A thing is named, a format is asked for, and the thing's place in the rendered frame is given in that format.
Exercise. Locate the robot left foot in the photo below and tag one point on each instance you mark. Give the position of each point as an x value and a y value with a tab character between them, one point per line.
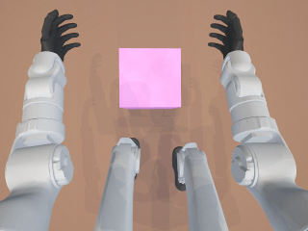
138	145

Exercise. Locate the carton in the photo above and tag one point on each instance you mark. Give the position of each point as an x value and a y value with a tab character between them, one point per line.
149	78

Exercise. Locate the right robot hand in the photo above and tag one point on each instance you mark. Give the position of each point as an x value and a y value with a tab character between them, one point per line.
233	39

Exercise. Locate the right robot upper arm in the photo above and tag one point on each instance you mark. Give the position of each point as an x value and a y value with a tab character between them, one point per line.
267	170

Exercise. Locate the right robot forearm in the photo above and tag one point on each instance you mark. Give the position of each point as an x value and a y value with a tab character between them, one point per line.
246	102

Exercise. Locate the robot left shin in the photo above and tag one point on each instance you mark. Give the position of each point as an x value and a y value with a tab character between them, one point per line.
122	140

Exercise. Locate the left robot hand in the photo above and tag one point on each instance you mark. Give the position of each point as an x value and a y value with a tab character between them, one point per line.
51	34

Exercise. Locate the left robot upper arm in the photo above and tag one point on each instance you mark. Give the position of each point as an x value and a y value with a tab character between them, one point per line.
35	175

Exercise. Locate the left robot forearm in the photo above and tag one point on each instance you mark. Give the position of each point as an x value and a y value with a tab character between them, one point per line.
43	104

